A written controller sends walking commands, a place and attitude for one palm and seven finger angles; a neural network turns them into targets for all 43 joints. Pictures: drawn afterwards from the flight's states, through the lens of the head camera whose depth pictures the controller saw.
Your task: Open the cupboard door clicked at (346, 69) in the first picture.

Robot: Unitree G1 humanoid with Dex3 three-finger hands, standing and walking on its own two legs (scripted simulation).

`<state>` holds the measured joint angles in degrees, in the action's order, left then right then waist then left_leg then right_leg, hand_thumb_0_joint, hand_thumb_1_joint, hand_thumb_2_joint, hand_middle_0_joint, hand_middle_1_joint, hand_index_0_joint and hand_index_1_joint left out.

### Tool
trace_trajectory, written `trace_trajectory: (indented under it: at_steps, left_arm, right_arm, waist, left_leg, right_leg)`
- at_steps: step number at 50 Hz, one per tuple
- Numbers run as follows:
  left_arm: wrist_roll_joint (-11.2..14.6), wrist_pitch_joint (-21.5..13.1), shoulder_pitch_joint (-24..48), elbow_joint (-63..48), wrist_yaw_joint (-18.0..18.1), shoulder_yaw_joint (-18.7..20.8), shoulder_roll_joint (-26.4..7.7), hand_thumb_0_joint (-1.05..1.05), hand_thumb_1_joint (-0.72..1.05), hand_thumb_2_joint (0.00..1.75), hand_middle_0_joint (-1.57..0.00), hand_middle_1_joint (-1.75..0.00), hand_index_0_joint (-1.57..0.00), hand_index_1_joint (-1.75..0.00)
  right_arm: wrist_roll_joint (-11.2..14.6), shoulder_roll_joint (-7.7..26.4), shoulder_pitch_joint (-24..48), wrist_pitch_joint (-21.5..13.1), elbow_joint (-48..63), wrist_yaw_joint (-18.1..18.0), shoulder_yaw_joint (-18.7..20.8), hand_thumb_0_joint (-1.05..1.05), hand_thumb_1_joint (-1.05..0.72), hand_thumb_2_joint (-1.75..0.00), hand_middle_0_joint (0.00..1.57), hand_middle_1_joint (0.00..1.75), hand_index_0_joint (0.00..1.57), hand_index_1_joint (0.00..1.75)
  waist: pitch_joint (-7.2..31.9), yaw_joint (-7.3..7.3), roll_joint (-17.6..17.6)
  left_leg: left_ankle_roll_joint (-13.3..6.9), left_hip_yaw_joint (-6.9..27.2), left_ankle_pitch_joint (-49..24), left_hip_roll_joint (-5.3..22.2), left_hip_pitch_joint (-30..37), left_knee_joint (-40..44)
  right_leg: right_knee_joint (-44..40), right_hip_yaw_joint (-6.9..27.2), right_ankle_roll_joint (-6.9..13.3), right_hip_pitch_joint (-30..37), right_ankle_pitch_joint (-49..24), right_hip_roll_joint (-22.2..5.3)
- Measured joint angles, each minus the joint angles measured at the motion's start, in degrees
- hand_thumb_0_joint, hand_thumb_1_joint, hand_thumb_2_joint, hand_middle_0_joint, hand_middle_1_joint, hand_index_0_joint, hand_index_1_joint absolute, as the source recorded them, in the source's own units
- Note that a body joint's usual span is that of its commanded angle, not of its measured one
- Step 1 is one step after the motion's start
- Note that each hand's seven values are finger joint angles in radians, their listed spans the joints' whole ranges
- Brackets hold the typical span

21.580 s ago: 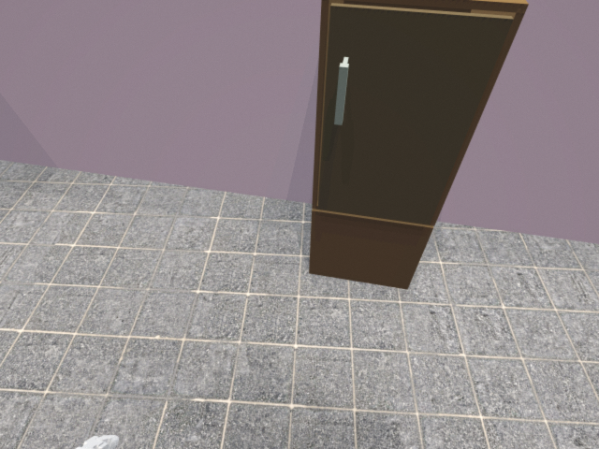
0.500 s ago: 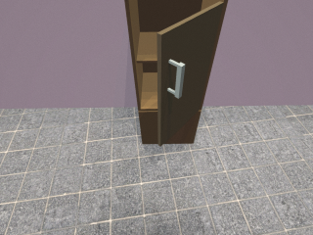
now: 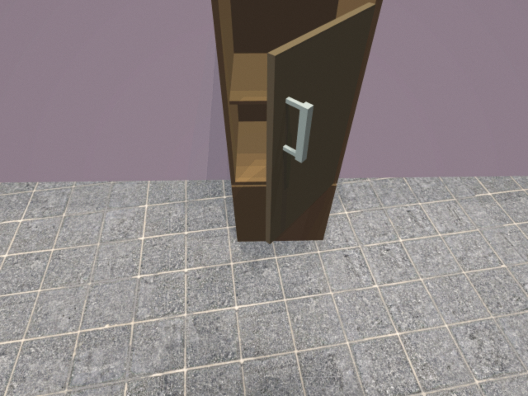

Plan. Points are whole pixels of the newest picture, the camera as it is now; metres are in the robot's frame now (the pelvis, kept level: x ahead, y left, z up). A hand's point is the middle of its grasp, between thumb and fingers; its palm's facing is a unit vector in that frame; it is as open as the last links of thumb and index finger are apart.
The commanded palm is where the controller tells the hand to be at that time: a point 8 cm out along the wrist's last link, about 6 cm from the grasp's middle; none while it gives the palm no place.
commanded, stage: look to check the result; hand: left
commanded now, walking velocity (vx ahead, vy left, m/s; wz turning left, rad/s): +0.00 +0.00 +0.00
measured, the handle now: (296, 130) +0.62 -0.03 +0.06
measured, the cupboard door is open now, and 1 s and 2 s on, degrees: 47 47 47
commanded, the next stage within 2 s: walk to a spot facing it in 0.44 s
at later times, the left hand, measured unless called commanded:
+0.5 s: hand out of the picture -0.02 +0.15 -0.18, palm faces +0.05 -0.98 -0.17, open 7.4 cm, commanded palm none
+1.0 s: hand out of the picture +0.06 +0.16 -0.18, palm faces -0.08 -0.96 -0.28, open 7.4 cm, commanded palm none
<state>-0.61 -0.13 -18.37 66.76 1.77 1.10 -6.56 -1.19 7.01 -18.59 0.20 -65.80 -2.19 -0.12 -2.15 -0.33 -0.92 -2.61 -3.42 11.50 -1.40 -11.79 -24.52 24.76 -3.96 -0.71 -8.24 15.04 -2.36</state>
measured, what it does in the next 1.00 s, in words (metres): stands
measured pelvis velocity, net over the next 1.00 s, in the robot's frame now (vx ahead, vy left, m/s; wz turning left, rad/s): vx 0.00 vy -0.04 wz -0.17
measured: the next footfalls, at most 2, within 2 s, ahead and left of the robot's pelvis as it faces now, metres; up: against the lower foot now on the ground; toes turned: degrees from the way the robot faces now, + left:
left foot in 1.50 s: +0.12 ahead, +0.09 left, +0.00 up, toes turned -27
right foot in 1.86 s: -0.02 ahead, -0.14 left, +0.00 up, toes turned -44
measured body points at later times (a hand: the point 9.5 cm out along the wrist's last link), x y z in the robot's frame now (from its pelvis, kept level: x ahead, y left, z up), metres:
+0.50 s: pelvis +0.01 -0.01 +0.00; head +0.02 -0.01 +0.45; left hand -0.02 +0.20 -0.16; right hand -0.01 -0.22 -0.17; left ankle +0.02 +0.09 -0.74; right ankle -0.02 -0.13 -0.74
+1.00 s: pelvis +0.00 -0.04 -0.02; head +0.04 -0.07 +0.43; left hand +0.06 +0.21 -0.16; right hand +0.00 -0.28 -0.19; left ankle +0.02 +0.09 -0.74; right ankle -0.02 -0.12 -0.74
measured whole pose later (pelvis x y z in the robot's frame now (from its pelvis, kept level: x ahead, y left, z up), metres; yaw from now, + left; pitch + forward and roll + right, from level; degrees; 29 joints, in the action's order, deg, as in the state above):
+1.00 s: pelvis +0.00 -0.04 -0.02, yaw -10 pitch +0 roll +1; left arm -1.7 2.2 -13.4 58.7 -0.2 5.2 -10.0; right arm -1.4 11.7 -12.6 1.8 -58.4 -2.6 3.4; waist -5.3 1.1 -2.5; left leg 0.5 -10.6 19.4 5.0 -17.0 -36.9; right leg 37.4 -1.6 2.8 -16.8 20.5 1.1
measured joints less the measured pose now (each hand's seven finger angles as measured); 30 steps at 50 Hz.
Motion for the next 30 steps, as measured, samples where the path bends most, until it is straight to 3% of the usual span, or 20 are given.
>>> trace_trajectory:
  at_steps: [30]
  left_arm:
    - [0.11,-0.57,1.74,-0.4,0.06,-0.16,0.2,0.0,0.9,0.9,-0.2,-0.3,-0.2,-0.3]
  right_arm:
    - [0.16,0.36,2.47,-0.34,-0.16,-0.02,-0.12,0.0,-0.91,-0.89,0.2,0.3,0.2,0.3]
  waist:
    - [-0.52,0.12,0.17]
  left_leg:
    - [0.81,0.52,0.3,0.51,0.7,0.47]
  right_leg:
    - [-0.65,-0.46,0.66,0.89,0.44,0.59]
